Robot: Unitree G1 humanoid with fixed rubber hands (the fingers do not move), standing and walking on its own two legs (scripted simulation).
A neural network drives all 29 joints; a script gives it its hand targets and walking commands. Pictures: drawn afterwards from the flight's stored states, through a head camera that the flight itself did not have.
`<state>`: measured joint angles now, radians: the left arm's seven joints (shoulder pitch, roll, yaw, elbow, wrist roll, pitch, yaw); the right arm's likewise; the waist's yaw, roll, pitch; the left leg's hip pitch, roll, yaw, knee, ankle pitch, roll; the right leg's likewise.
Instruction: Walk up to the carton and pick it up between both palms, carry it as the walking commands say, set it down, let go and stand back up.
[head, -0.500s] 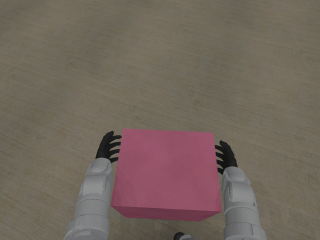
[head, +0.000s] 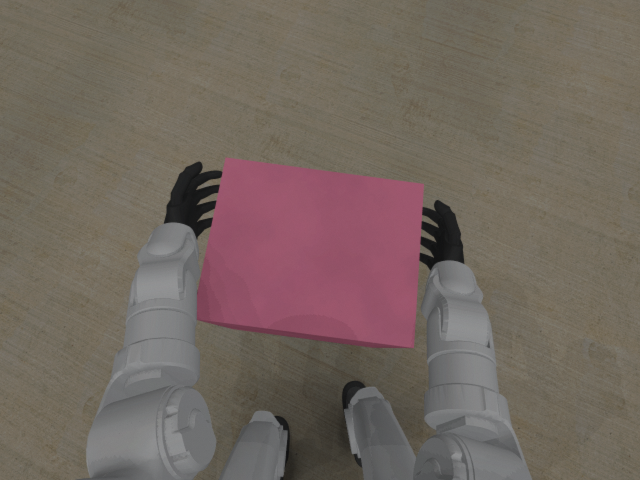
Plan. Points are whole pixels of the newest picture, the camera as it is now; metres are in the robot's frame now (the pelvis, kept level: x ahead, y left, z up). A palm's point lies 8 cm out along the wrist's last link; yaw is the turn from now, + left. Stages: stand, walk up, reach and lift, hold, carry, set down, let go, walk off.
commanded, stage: set down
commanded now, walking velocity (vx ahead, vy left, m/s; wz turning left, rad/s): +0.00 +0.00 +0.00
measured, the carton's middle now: (312, 269) +0.40 -0.02 -0.14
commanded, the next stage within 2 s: none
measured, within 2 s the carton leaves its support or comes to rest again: neither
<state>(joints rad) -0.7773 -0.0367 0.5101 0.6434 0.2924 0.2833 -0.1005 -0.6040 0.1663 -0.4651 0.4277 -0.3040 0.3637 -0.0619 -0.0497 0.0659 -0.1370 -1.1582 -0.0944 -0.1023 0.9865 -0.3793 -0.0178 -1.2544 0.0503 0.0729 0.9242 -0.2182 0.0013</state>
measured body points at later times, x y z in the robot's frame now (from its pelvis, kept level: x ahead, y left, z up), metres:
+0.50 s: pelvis +0.01 +0.03 -0.07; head +0.24 +0.01 +0.32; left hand +0.48 +0.12 -0.14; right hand +0.41 -0.21 -0.16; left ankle +0.03 +0.13 -0.66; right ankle +0.10 -0.11 -0.66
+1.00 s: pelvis -0.02 +0.00 -0.14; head +0.26 -0.02 +0.21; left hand +0.51 +0.12 -0.23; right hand +0.44 -0.21 -0.25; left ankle +0.03 +0.13 -0.66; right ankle +0.10 -0.11 -0.66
